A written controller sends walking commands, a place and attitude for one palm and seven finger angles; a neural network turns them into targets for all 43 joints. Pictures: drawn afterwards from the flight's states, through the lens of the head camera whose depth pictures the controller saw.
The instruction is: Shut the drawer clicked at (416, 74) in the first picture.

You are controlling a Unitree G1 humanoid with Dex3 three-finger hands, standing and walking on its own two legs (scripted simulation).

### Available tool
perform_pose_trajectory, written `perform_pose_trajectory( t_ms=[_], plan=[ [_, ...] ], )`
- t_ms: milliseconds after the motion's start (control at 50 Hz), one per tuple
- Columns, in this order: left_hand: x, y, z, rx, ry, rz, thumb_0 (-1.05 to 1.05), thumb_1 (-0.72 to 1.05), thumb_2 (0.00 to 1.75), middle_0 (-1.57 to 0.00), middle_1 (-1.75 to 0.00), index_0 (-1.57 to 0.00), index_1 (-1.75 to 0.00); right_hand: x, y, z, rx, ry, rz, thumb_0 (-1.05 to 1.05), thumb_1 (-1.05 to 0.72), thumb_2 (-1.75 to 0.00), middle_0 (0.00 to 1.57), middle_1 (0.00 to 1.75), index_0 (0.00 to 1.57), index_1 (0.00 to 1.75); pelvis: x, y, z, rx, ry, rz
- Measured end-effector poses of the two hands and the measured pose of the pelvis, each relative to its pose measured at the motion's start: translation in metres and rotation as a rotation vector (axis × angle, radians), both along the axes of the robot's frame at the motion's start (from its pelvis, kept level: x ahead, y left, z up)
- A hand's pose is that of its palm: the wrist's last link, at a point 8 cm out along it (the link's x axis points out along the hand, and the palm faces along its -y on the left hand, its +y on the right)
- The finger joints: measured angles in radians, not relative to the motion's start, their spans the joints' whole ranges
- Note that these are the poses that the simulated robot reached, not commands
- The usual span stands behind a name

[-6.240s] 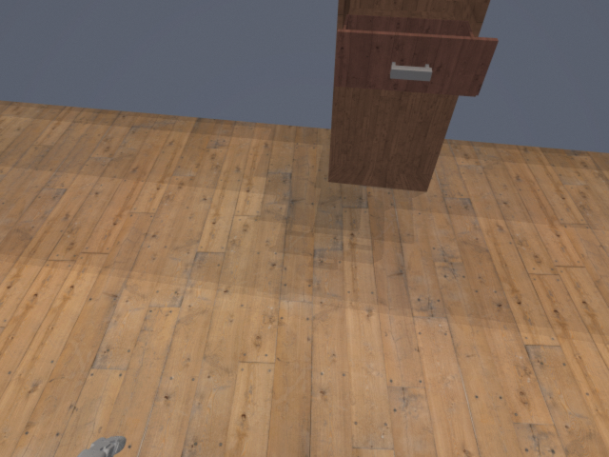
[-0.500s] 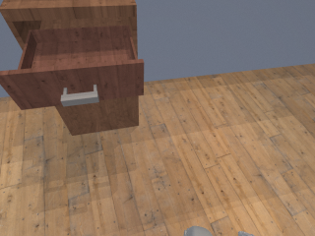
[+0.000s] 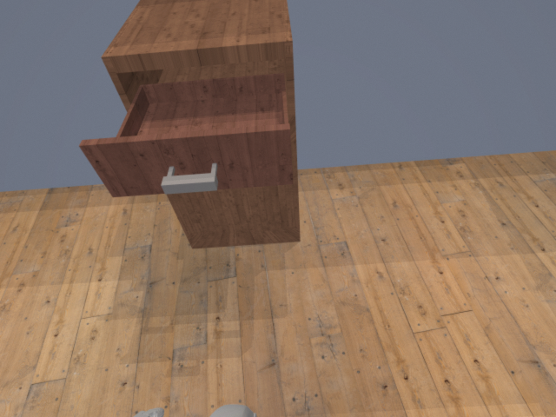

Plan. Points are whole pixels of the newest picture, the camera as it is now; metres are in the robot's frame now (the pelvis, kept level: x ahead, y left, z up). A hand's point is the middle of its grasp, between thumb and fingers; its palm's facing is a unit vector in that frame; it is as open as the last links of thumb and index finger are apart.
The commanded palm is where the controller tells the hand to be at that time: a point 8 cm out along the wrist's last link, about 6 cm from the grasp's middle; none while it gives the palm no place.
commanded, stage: take the last steps up to it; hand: left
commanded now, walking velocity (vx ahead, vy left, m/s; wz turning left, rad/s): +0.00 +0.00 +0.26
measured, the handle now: (191, 176) +0.59 +0.21 -0.02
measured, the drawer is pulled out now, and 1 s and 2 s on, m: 0.30 0.30 0.30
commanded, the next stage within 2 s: come to a stop and stand still in 1.04 s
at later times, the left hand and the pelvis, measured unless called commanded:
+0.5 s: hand out of the picture +0.00 +0.25 -0.18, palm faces +0.14 -0.98 -0.14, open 7.4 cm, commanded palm none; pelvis +0.04 +0.07 +0.01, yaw +4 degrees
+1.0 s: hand (194, 329) +0.31 +0.19 -0.17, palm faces +0.06 -0.98 -0.19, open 7.4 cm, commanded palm none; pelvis +0.21 +0.02 -0.01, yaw +4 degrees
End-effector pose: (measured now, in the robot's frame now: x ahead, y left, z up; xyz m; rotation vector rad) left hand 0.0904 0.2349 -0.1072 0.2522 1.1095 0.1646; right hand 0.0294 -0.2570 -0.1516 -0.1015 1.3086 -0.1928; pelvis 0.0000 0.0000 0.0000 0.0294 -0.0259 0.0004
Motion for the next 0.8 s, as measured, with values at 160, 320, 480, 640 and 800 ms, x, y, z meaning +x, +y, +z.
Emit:
perform_pose_trajectory(
  t_ms=[160, 320, 480, 640, 800],
  plan=[
    [-0.083, 0.019, -0.018, -0.039, 0.144, 0.133, 0.00, 0.90, 0.89, -0.20, -0.30, -0.20, -0.30, 0.025, 0.018, 0.011, -0.029, 0.007, 0.112, 0.01, -0.91, -0.90, 0.20, 0.30, 0.20, 0.30, -0.004, 0.013, 0.002, -0.012, 0.006, 0.050],
    [-0.160, 0.052, -0.050, -0.114, 0.352, 0.236, 0.00, 0.90, 0.89, -0.20, -0.30, -0.20, -0.30, 0.060, 0.070, 0.026, -0.074, -0.114, 0.190, 0.01, -0.91, -0.90, 0.20, 0.30, 0.20, 0.30, 0.005, 0.050, -0.007, -0.049, 0.000, 0.065],
    [-0.115, 0.065, -0.043, -0.162, 0.321, 0.209, 0.01, 0.91, 0.90, -0.20, -0.30, -0.19, -0.30, 0.016, 0.102, 0.031, -0.062, 0.020, 0.123, 0.01, -0.92, -0.90, 0.20, 0.30, 0.20, 0.30, 0.033, 0.071, 0.007, -0.060, -0.009, 0.075],
    [-0.011, 0.064, -0.044, -0.159, 0.216, 0.142, 0.00, 0.91, 0.90, -0.19, -0.30, -0.19, -0.30, -0.030, 0.120, 0.025, -0.013, 0.212, 0.013, 0.01, -0.91, -0.90, 0.20, 0.30, 0.20, 0.30, 0.074, 0.071, 0.003, -0.042, -0.004, 0.066],
    [0.139, 0.040, -0.041, -0.127, 0.068, 0.012, 0.01, 0.91, 0.90, -0.19, -0.30, -0.19, -0.30, -0.036, 0.119, 0.018, 0.042, 0.377, -0.076, 0.01, -0.91, -0.90, 0.20, 0.30, 0.20, 0.30, 0.134, 0.051, -0.010, -0.035, 0.012, 0.053]
  ],
)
